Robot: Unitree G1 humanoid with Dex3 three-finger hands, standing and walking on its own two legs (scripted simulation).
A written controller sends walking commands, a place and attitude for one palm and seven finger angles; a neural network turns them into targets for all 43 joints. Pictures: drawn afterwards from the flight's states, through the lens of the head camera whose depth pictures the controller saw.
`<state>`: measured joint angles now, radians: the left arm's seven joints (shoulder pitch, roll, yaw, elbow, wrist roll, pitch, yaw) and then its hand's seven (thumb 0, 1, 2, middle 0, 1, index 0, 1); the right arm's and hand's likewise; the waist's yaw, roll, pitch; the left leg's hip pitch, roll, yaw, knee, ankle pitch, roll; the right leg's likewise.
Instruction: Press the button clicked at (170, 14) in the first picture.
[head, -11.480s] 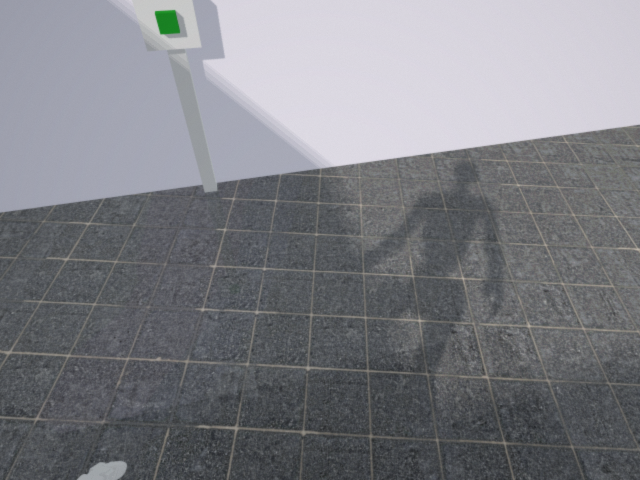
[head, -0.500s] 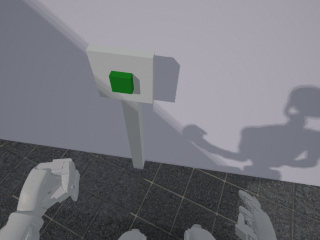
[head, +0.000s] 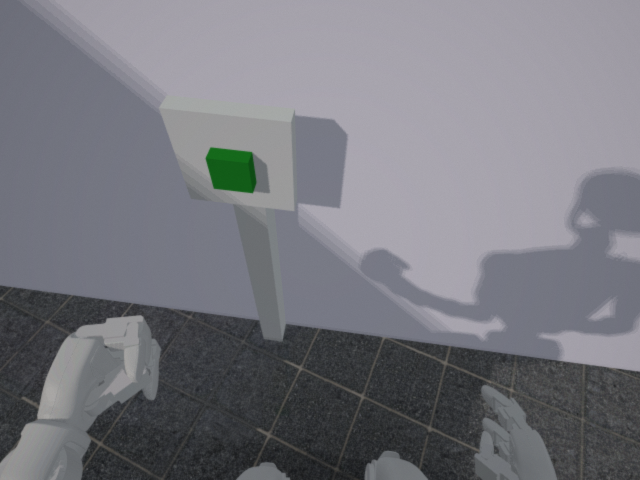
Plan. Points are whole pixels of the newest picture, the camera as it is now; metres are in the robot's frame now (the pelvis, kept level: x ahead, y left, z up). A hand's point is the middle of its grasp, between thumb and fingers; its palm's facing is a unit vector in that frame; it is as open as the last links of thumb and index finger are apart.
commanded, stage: aim a knuckle at the button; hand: left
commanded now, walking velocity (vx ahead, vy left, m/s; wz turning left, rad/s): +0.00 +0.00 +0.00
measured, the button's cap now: (232, 169) +0.53 +0.16 +0.06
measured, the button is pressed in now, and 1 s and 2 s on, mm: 0 0 0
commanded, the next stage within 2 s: press the button with the knuckle in 1.96 s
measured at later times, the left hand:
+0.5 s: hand (175, 319) +0.29 +0.19 +0.05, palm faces -0.10 -0.99 -0.03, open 3.1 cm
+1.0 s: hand (220, 259) +0.38 +0.16 +0.03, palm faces -0.11 -0.99 -0.03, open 3.1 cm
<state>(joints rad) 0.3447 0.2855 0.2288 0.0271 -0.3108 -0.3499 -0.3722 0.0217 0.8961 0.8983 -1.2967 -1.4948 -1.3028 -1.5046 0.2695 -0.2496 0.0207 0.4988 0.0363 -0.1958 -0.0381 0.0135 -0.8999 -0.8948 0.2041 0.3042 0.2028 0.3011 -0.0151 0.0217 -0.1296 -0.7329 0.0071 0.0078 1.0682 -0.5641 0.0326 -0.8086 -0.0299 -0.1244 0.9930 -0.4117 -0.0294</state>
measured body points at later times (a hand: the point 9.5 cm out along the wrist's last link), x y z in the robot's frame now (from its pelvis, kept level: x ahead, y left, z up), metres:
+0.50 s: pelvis -0.01 +0.00 +0.00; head +0.06 +0.01 +0.44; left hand +0.29 +0.24 +0.05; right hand +0.15 -0.25 -0.08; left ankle -0.02 +0.10 -0.67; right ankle +0.04 -0.11 -0.67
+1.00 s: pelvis -0.01 +0.00 -0.01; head +0.09 +0.01 +0.43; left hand +0.38 +0.21 +0.04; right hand +0.10 -0.25 -0.12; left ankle -0.02 +0.10 -0.67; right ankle +0.04 -0.11 -0.67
